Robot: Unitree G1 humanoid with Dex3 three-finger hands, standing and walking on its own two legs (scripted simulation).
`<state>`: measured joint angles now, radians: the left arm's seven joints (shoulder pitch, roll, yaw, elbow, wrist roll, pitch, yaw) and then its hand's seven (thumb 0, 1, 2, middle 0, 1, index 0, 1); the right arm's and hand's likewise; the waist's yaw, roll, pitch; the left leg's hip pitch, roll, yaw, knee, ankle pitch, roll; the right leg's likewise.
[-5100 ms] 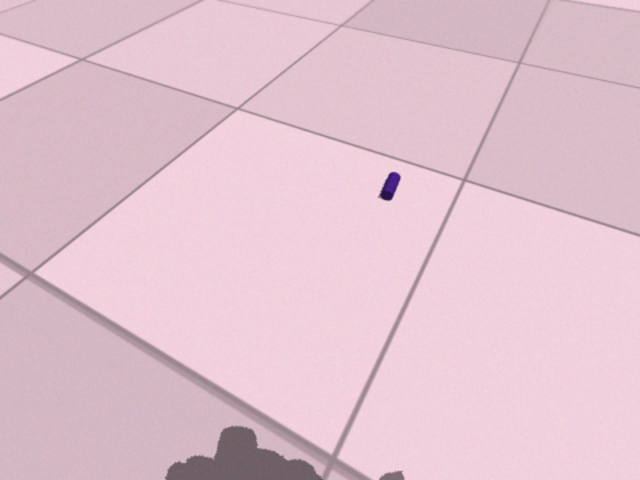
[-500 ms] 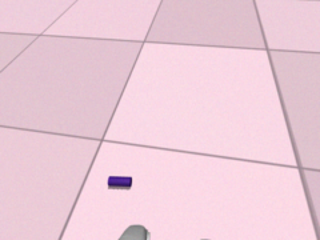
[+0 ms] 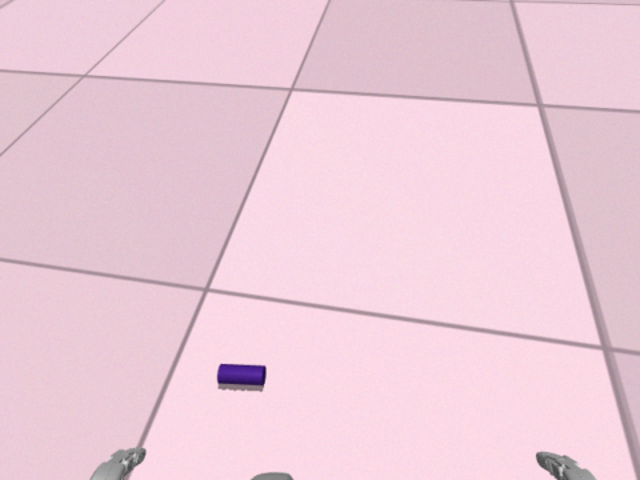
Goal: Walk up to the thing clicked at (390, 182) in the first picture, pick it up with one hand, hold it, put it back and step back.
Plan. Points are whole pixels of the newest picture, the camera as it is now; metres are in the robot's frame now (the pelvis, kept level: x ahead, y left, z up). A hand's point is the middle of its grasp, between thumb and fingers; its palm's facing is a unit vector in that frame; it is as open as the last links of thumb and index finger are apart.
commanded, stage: walk up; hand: left
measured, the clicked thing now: (242, 374) +0.49 +0.32 -0.73
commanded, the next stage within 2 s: none
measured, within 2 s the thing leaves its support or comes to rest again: neither
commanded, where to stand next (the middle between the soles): +0.10 +0.03 m, yaw +1 degrees
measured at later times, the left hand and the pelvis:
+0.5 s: hand out of the picture +0.10 +0.27 -0.14, palm faces -0.02 -0.94 -0.34, open 7.4 cm; pelvis +0.01 +0.01 +0.02, yaw +0 degrees
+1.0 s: hand out of the picture +0.08 +0.28 -0.14, palm faces +0.02 -0.90 -0.44, open 7.4 cm; pelvis -0.02 +0.00 +0.00, yaw +2 degrees
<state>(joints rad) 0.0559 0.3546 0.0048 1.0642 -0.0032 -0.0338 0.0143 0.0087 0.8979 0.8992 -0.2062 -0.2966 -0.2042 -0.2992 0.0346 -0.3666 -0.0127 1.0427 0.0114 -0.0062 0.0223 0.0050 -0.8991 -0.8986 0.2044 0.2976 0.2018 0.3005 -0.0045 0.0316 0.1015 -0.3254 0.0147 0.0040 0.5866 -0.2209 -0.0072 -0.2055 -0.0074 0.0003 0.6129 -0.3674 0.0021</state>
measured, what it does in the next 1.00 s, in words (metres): stands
